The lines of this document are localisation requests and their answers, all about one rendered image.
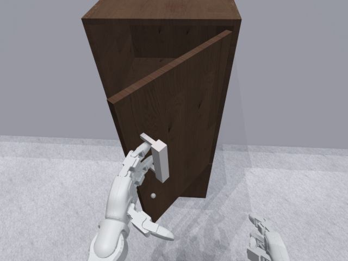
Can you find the robot left forearm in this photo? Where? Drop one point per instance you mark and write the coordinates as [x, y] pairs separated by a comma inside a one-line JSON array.
[[110, 243]]

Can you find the cupboard door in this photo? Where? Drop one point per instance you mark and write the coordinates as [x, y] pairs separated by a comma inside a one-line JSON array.
[[177, 104]]

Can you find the handle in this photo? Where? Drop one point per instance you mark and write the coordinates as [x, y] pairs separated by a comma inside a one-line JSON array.
[[160, 158]]

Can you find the robot left hand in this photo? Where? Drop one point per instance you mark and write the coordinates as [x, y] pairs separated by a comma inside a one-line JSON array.
[[124, 190]]

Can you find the robot right hand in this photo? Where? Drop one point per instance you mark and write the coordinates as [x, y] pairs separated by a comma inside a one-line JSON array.
[[269, 248]]

